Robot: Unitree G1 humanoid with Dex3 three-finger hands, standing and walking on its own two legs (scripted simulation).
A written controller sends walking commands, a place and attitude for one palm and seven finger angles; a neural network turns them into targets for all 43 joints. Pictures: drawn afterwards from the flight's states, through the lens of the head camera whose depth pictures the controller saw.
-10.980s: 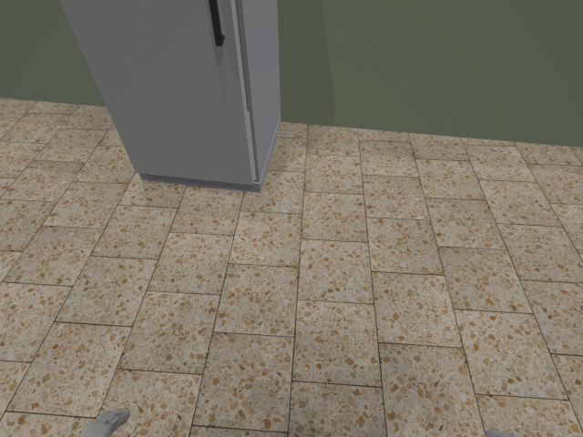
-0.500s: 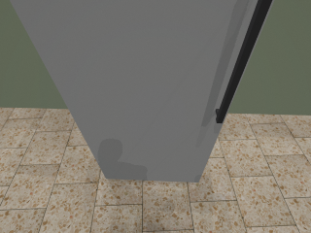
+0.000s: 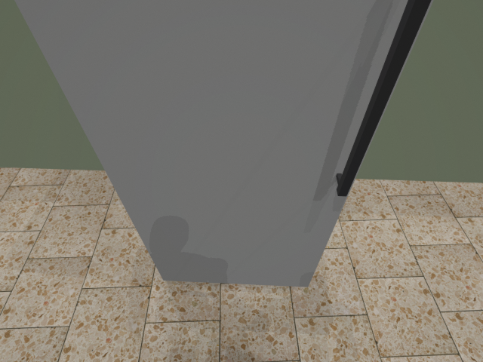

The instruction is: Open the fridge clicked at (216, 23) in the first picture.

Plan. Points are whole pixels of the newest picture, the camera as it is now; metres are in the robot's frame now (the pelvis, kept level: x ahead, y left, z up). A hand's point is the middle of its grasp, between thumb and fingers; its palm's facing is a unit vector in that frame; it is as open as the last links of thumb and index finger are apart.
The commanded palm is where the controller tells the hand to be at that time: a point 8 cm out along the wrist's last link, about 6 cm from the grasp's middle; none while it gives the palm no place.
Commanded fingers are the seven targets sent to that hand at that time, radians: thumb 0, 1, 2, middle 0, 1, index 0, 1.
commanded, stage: raise the hand to about handle height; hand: right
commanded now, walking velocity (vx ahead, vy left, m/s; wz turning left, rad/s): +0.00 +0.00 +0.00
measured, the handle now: (372, 102) +0.49 -0.18 +0.19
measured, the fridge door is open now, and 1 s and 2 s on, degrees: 0 0 0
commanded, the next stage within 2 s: none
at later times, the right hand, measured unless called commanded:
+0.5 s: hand out of the picture +0.12 -0.22 -0.04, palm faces +0.17 +0.98 -0.02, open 9.0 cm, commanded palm +0.13 -0.26 -0.01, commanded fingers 0.00 -0.29 -0.64 0.24 0.69 0.24 0.69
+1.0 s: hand (425, 322) +0.20 -0.25 +0.02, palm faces +0.04 +1.00 -0.04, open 12.0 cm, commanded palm +0.17 -0.30 +0.05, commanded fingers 0.00 0.29 -0.39 0.28 1.07 0.28 1.07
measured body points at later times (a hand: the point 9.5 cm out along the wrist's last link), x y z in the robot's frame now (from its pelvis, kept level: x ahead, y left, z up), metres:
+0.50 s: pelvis -0.03 +0.06 -0.07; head +0.00 +0.03 +0.37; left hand +0.20 +0.29 -0.10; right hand +0.11 -0.27 -0.03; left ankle +0.00 +0.13 -0.75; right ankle +0.00 -0.05 -0.75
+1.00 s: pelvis -0.01 +0.02 -0.05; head +0.03 +0.01 +0.40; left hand +0.17 +0.26 -0.12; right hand +0.19 -0.30 +0.03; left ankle +0.00 +0.13 -0.75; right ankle +0.00 -0.05 -0.75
